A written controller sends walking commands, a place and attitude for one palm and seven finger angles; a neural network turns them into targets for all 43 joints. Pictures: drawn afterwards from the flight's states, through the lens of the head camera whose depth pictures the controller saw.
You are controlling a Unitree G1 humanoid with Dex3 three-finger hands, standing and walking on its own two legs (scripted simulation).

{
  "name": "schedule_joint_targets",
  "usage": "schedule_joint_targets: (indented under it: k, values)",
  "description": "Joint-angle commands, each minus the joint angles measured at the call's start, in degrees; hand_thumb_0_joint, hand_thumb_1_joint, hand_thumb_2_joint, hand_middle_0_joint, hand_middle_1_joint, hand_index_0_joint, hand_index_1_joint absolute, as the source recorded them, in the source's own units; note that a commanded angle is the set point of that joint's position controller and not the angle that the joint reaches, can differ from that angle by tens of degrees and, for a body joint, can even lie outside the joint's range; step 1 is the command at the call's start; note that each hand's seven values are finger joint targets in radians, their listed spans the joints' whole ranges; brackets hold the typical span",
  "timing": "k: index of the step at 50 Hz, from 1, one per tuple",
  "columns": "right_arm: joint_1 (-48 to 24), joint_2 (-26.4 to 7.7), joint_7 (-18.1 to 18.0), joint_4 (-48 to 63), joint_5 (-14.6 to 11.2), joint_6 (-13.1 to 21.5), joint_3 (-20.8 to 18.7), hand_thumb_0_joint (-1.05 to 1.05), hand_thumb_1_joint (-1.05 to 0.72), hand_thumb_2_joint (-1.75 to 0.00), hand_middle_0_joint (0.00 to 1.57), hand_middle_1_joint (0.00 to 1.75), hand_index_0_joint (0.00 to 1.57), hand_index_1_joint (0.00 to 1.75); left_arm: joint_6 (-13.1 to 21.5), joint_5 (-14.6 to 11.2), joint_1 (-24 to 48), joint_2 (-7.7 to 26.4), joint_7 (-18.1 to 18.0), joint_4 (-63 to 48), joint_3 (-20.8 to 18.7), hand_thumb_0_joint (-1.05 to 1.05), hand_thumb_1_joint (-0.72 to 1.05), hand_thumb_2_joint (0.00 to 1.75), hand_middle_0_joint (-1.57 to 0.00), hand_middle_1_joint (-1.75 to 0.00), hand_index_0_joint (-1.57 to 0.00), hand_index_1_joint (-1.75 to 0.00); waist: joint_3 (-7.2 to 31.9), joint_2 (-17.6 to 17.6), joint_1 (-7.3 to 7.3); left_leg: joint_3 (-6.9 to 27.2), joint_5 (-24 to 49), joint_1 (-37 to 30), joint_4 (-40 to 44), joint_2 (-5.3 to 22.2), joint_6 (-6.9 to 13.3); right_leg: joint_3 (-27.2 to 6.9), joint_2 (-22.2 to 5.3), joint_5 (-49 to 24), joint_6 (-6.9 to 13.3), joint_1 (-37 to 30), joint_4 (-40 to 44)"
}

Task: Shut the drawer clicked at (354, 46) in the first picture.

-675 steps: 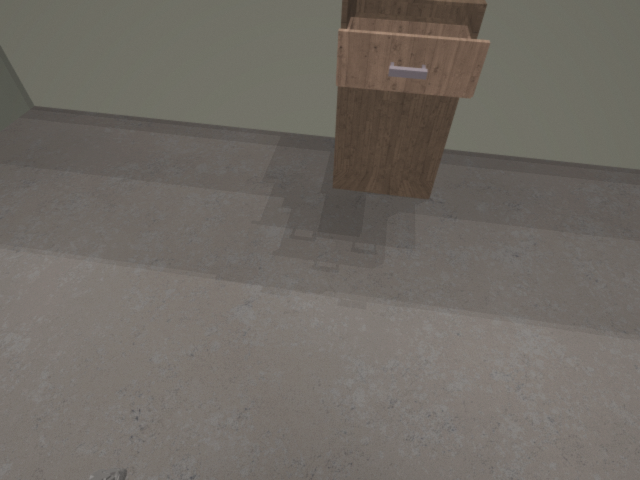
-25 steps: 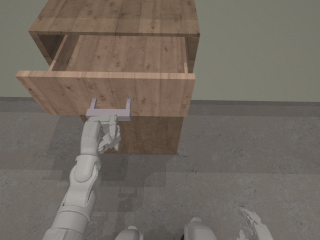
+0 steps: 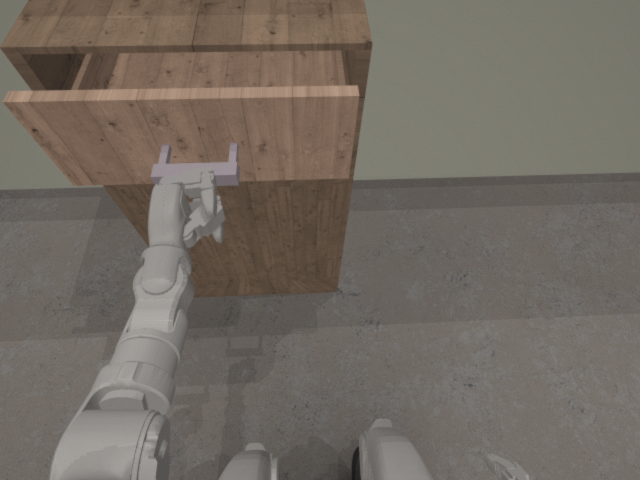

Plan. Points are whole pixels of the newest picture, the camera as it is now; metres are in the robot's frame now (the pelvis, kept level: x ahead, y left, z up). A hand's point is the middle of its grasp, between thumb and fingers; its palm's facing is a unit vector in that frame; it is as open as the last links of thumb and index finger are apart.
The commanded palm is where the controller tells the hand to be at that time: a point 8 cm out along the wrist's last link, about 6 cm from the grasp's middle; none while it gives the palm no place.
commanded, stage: push the drawer shut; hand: left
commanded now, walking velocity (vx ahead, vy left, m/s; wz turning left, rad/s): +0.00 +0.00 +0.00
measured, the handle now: (198, 162) +0.52 +0.15 +0.05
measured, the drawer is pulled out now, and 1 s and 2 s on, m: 0.09 0.00 0.00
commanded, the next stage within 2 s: pull the fist back off the drawer in 0.98 s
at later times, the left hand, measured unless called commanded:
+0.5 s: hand (222, 175) +0.50 +0.12 +0.05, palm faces +0.00 -1.00 -0.04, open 3.0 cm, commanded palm +0.48 +0.17 +0.06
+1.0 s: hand (220, 159) +0.53 +0.12 +0.05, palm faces +0.00 -1.00 -0.04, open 2.7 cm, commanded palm +0.54 +0.16 +0.06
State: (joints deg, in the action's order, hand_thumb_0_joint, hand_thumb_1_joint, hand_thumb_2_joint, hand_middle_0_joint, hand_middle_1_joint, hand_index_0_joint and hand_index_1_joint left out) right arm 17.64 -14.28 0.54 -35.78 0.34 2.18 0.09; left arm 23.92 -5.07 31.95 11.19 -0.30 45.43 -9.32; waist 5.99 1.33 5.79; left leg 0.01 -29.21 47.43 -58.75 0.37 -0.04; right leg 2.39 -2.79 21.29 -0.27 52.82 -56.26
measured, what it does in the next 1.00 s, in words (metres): stands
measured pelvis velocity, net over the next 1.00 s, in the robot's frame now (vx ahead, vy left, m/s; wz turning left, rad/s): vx -0.01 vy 0.01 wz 0.00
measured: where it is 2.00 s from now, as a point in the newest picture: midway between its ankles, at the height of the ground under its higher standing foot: outside the picture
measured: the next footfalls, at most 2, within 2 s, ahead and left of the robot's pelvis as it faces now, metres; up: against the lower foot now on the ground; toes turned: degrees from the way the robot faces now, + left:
none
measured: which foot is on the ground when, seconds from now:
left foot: down 0.00-1.00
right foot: down 0.00-1.00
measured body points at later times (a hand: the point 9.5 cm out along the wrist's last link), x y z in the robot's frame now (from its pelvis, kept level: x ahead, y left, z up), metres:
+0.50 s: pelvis +0.00 +0.01 -0.01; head +0.13 +0.00 +0.42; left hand +0.49 +0.17 +0.05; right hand +0.02 -0.25 -0.13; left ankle -0.01 +0.12 -0.67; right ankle +0.05 -0.13 -0.67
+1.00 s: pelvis -0.01 +0.01 -0.01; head +0.14 +0.02 +0.41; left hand +0.52 +0.18 +0.05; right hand -0.02 -0.25 -0.13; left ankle -0.01 +0.12 -0.67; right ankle +0.05 -0.13 -0.67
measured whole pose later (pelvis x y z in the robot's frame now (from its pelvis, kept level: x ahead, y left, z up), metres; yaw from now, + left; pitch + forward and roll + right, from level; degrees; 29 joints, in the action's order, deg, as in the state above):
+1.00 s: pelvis -0.01 +0.01 -0.01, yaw +0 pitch +24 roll -2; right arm 22.6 -14.7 1.7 -36.9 3.6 -1.5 2.0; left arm 27.5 0.1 58.1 22.2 1.6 72.2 -18.3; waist 5.7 1.8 12.2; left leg 1.4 -29.5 58.1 -63.5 0.8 0.6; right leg 3.6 -2.4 20.1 -0.8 61.6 -57.7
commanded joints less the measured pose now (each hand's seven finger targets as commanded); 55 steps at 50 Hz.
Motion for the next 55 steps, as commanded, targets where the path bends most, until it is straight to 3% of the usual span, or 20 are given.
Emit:
schedule_joint_targets:
  k: [1,3,8,10,11,13,16,20,24,27,29,32,33,38,41,48,50,52,53,55]
  values:
    - [5.34,-8.27,-0.31,4.56,-0.15,1.84,-2.80,0.00,-0.90,-0.90,0.20,0.30,0.20,0.30,4.49,-0.27,27.04,8.28,0.62,-7.96,-2.15,0.00,0.90,0.90,-1.40,-1.60,-1.40,-1.60,22.52,-2.08,2.73,-0.33,12.54,-2.86,8.75,-1.27,1.09,-1.46,2.52,-10.45,1.16,-19.85,6.17]
    - [5.94,-8.52,-0.39,4.35,-0.07,1.62,-2.76,0.00,-0.90,-0.90,0.20,0.30,0.20,0.30,4.91,-0.03,28.95,10.96,0.88,-6.03,-4.06,0.00,0.90,0.90,-1.40,-1.60,-1.40,-1.60,23.00,-2.21,2.67,-0.57,11.50,-1.59,8.60,-1.37,1.19,-1.98,2.38,-9.79,1.09,-20.43,6.28]
    - [7.54,-8.53,-0.20,3.86,0.32,1.34,-2.77,0.00,-0.90,-0.90,0.20,0.30,0.20,0.30,5.89,0.21,33.52,11.11,1.76,-2.41,-4.31,0.00,0.90,0.90,-1.40,-1.60,-1.40,-1.60,24.62,0.43,3.11,-0.18,13.41,-3.14,8.36,-1.29,1.09,-1.47,2.61,-10.79,1.35,-18.45,5.37]
    - [8.52,-8.61,-0.07,3.57,0.63,1.27,-2.91,0.00,-0.90,-0.90,0.20,0.30,0.20,0.30,6.46,0.32,36.32,11.04,1.88,-1.93,-4.11,0.00,0.90,0.90,-1.40,-1.60,-1.40,-1.60,25.54,0.66,4.06,0.35,15.05,-4.34,7.96,-1.09,1.17,-1.11,2.87,-11.85,1.30,-17.02,4.67]
    - [8.83,-8.75,0.06,3.47,0.69,1.07,-2.98,0.00,-0.90,-0.90,0.20,0.30,0.20,0.30,6.52,0.51,35.94,11.91,1.98,-0.99,-5.05,0.00,0.90,0.90,-1.40,-1.60,-1.40,-1.60,26.10,1.44,3.50,0.26,15.88,-4.66,7.71,-1.07,1.00,-1.20,2.88,-12.24,1.39,-16.97,4.52]
    - [9.44,-8.79,0.31,3.42,0.93,0.68,-2.99,0.00,-0.90,-0.90,0.20,0.30,0.20,0.30,6.58,0.32,36.40,12.35,2.04,-0.17,-5.69,0.00,0.90,0.90,-1.40,-1.60,-1.40,-1.60,26.78,0.34,3.79,0.08,16.69,-4.28,7.41,-1.04,1.15,-1.29,3.01,-13.43,1.28,-17.88,4.67]
    - [10.27,-8.97,0.29,2.92,1.05,0.10,-2.80,0.00,-0.90,-0.90,0.20,0.30,0.20,0.30,6.76,0.98,40.13,13.51,2.25,2.23,-5.95,0.00,0.90,0.90,-1.40,-1.60,-1.40,-1.60,25.26,0.28,4.96,0.28,15.79,-2.99,7.16,-1.00,1.27,-1.31,3.06,-12.85,1.16,-16.50,4.57]
    - [11.13,-9.12,0.54,3.19,1.42,-0.55,-2.79,0.00,-0.90,-0.90,0.20,0.30,0.20,0.30,7.02,1.49,40.67,15.22,2.23,3.43,-7.27,0.00,0.90,0.90,-1.40,-1.60,-1.40,-1.60,26.83,1.86,4.54,0.48,17.44,-3.82,6.78,-0.95,1.15,-1.13,3.24,-13.61,1.33,-16.07,3.97]
    - [12.03,-9.31,0.66,2.59,1.69,-1.19,-2.56,0.00,-0.90,-0.90,0.20,0.30,0.20,0.30,6.84,2.11,45.20,15.56,2.00,6.37,-7.03,0.00,0.90,0.90,-1.40,-1.60,-1.40,-1.60,25.02,1.56,6.21,0.97,15.55,-2.74,6.55,-0.83,1.28,-0.99,3.38,-11.37,1.22,-13.87,4.34]
    - [12.92,-9.64,0.64,2.64,2.02,-1.57,-2.65,0.00,-0.90,-0.90,0.20,0.30,0.20,0.30,7.19,2.65,46.87,17.98,1.74,6.25,-8.87,0.00,0.90,0.90,-1.40,-1.60,-1.40,-1.60,28.19,2.98,6.10,1.26,17.72,-4.75,5.89,-0.76,1.19,-0.92,3.45,-12.57,1.26,-13.51,3.81]
    - [12.96,-9.40,0.80,2.57,2.13,-1.77,-2.46,0.00,-0.90,-0.90,0.20,0.30,0.20,0.30,7.06,2.86,48.20,16.42,1.89,7.40,-7.37,0.00,0.90,0.90,-1.40,-1.60,-1.40,-1.60,27.75,3.38,6.57,1.24,17.30,-4.23,5.65,-0.83,1.20,-0.97,3.47,-12.18,1.24,-13.02,3.96]
    - [14.06,-9.97,0.82,2.45,2.37,-2.37,-2.42,0.00,-0.90,-0.90,0.20,0.30,0.20,0.30,6.94,3.19,48.84,20.08,1.78,8.46,-10.10,0.00,0.90,0.90,-1.40,-1.60,-1.40,-1.60,29.29,2.70,6.70,1.56,18.92,-4.29,5.19,-0.69,1.27,-0.91,3.69,-13.54,1.23,-13.54,3.58]
    - [14.00,-9.79,0.85,2.47,2.37,-2.53,-2.27,0.00,-0.90,-0.90,0.20,0.30,0.20,0.30,6.76,3.29,49.75,19.00,1.92,8.81,-8.94,0.00,0.90,0.90,-1.40,-1.60,-1.40,-1.60,28.82,2.89,7.25,1.49,18.43,-3.84,5.16,-0.73,1.34,-0.97,3.72,-13.38,1.14,-13.36,3.78]
    - [14.88,-10.22,0.72,2.38,2.59,-3.09,-1.93,0.00,-0.90,-0.90,0.20,0.30,0.20,0.30,6.35,3.92,53.02,22.52,1.90,10.51,-10.86,0.00,0.90,0.90,-1.40,-1.60,-1.40,-1.60,28.46,3.81,7.87,1.74,17.28,-2.31,4.91,-0.68,1.46,-1.05,3.76,-12.34,1.17,-12.88,3.84]
    - [15.60,-10.24,0.71,1.71,2.77,-3.17,-1.94,0.00,-0.90,-0.90,0.20,0.30,0.20,0.30,6.87,4.04,58.44,21.96,1.57,9.31,-9.73,0.00,0.90,0.90,-1.40,-1.60,-1.40,-1.60,28.90,6.44,9.36,2.50,17.89,-4.83,4.44,-0.48,1.20,-0.69,3.89,-11.40,1.08,-9.66,3.76]
    - [16.06,-10.82,0.51,0.42,3.07,-2.64,-1.48,0.00,-0.90,-0.90,0.20,0.30,0.20,0.30,6.67,4.96,64.95,22.65,0.50,12.43,-8.34,0.00,0.90,0.90,-1.40,-1.60,-1.40,-1.60,26.76,6.65,12.35,3.40,12.69,-3.35,4.30,-0.50,1.53,-0.50,4.03,-6.45,0.95,-6.08,4.75]
    - [16.16,-11.14,0.26,0.48,3.02,-2.32,-1.29,0.00,-0.90,-0.90,0.20,0.30,0.20,0.30,6.81,5.24,66.67,24.28,0.39,12.45,-8.71,0.00,0.90,0.90,-1.40,-1.60,-1.40,-1.60,27.18,6.99,12.65,3.74,10.80,-2.86,4.39,-0.54,1.68,-0.52,4.07,-5.09,1.09,-5.60,4.63]
    - [15.85,-11.05,0.28,0.34,3.01,-2.02,-1.04,0.00,-0.90,-0.90,0.20,0.30,0.20,0.30,6.44,5.52,68.08,21.71,0.45,13.88,-6.02,0.00,0.90,0.90,-1.40,-1.60,-1.40,-1.60,25.99,9.50,13.48,4.28,9.07,-3.41,4.70,-0.61,1.39,-0.13,4.00,-3.36,1.21,-2.61,4.62]
    - [15.96,-11.47,0.11,0.17,3.09,-1.90,-0.94,0.00,-0.90,-0.90,0.20,0.30,0.20,0.30,6.30,5.39,68.80,23.34,0.09,14.11,-7.17,0.00,0.90,0.90,-1.40,-1.60,-1.40,-1.60,25.56,8.40,13.82,4.48,7.68,-2.70,4.75,-0.50,1.47,-0.09,4.05,-2.44,1.17,-2.25,4.60]
    - [16.01,-11.53,-0.02,0.40,3.19,-1.44,-0.74,0.00,-0.90,-0.90,0.20,0.30,0.20,0.30,6.12,5.22,69.74,22.62,-0.05,14.06,-6.51,0.00,0.90,0.90,-1.40,-1.60,-1.40,-1.60,26.51,8.65,14.13,4.75,6.23,-2.51,4.85,-0.65,1.67,-0.07,3.98,-1.67,1.15,-1.93,4.44]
